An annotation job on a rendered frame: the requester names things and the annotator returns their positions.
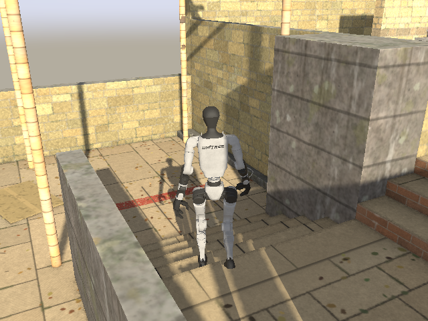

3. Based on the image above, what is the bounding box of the left robot thigh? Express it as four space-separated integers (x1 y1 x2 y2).
192 187 207 231

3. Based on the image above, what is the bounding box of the left robot forearm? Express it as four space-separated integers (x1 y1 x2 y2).
175 165 190 200

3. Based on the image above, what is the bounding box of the robot torso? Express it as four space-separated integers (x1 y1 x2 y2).
197 132 228 201

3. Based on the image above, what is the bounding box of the left robot hand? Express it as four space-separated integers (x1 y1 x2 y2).
173 198 189 219

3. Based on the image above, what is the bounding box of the robot right upper arm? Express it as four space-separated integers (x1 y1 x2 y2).
226 134 245 170

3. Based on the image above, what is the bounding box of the robot left upper arm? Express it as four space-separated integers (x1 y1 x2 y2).
183 136 199 175

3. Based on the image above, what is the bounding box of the right robot forearm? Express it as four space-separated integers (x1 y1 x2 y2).
238 160 249 185

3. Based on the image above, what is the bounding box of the right robot hand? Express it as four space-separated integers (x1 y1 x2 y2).
235 183 251 196

